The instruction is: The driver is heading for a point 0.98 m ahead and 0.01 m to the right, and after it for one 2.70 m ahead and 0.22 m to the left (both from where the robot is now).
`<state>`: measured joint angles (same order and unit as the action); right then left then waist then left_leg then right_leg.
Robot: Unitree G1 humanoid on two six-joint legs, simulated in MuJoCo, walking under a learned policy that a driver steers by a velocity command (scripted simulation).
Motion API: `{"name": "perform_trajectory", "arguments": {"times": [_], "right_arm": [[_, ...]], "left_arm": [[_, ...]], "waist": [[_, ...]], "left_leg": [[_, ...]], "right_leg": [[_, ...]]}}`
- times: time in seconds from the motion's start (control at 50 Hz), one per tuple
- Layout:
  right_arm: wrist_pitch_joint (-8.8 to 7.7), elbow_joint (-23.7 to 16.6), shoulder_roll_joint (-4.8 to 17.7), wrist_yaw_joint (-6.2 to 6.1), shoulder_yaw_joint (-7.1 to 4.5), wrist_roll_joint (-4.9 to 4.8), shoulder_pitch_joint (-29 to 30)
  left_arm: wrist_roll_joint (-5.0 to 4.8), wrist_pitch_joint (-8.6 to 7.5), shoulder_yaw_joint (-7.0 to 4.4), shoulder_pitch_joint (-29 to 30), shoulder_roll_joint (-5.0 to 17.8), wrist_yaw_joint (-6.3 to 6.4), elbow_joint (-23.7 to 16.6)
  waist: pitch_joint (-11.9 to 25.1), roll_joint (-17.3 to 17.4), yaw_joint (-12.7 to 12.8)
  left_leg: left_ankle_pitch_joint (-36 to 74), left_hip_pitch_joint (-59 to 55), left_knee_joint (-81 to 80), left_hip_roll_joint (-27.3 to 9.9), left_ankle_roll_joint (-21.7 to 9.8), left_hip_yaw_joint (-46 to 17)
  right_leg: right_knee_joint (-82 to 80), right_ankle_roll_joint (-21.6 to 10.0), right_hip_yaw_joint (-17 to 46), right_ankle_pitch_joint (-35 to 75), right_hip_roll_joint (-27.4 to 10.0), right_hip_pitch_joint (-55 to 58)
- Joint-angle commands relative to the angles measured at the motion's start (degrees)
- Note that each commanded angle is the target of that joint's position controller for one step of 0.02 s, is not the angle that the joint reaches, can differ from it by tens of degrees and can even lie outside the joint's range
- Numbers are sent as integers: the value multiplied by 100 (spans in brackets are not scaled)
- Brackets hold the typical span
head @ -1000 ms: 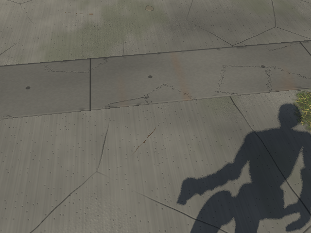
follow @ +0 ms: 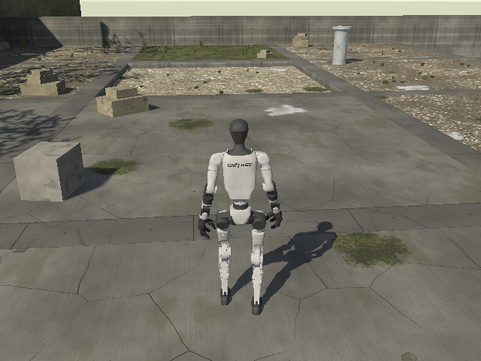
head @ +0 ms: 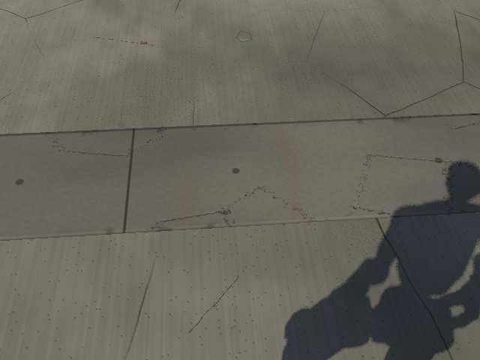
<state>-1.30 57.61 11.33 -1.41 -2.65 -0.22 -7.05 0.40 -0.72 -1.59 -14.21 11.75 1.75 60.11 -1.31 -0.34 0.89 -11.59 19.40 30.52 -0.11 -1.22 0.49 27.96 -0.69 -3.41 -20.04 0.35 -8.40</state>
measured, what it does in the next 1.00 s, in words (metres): stands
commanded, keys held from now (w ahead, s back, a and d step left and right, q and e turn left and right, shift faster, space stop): no key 1.00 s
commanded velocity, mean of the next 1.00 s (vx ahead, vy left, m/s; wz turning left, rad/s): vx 0.01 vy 0.00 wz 0.00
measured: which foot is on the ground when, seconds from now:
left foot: down 0.00-1.00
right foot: down 0.00-1.00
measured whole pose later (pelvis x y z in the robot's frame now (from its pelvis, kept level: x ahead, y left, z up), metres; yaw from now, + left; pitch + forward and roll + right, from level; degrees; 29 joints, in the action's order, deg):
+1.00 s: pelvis -0.01 +0.00 +0.00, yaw +0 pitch -1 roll +0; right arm 0.5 64.0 10.3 -2.3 -2.3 -0.3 -8.8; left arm 0.2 -1.5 -1.2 -20.5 8.0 2.5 64.0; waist -2.2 0.3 0.0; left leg -10.3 17.7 28.7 0.4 -1.0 0.2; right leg 27.6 -0.7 -3.6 -19.7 -0.1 -7.2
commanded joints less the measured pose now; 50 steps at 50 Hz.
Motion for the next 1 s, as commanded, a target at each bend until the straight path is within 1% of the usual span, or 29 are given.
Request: {"name": "perform_trajectory", "arguments": {"times": [0.02, 0.12, 0.26, 0.48, 0.7, 1.0], "right_arm": [[-16, -136, 656, -26, -131, -13, -3], [56, -41, 610, -35, -135, -12, 84], [124, 86, 546, -56, -131, -4, 127], [156, 264, 491, -81, -107, 4, 77], [148, 396, 454, -92, -69, -1, -73], [144, 487, 430, -101, -33, -13, -228]], "left_arm": [[-8, -9, -90, -395, 455, 22, -17], [-2, 26, -79, -510, 385, 53, 125], [2, 5, -59, -645, 318, 86, 254], [3, -51, -37, -854, 187, 102, 356], [-6, -83, -29, -1044, 102, 95, 383], [-18, -95, -25, -1200, 59, 80, 365]], "waist": [[439, 149, -13], [252, 71, -15], [29, 59, -38], [-163, 53, -70], [-188, 17, -82], [-170, 9, -88]], "left_leg": [[2113, -1083, -186, -447, -491, -474], [1685, -988, -254, -377, -449, -423], [1118, -946, -379, -287, -363, -370], [522, -891, -541, -228, -284, -357], [498, -874, -564, -207, -262, -349], [791, -919, -506, -197, -255, -333]], "right_leg": [[-362, -62, 202, 1111, -225, -500], [-399, -47, 193, 898, -238, -533], [-517, -46, 200, 543, -266, -677], [-678, -67, 212, 143, -280, -839], [-736, -91, 223, 163, -282, -852], [-744, -107, 231, 438, -281, -804]]}}
Next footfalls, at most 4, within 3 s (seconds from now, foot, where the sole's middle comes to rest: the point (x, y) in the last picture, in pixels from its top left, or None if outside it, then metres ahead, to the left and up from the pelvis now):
2.26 right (285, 351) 0.52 -0.10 -0.77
2.82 left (203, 253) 0.83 0.15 -0.77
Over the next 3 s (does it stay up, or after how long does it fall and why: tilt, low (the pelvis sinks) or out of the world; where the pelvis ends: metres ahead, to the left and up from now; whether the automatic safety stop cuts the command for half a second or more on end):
stays up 0.75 0.06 0.01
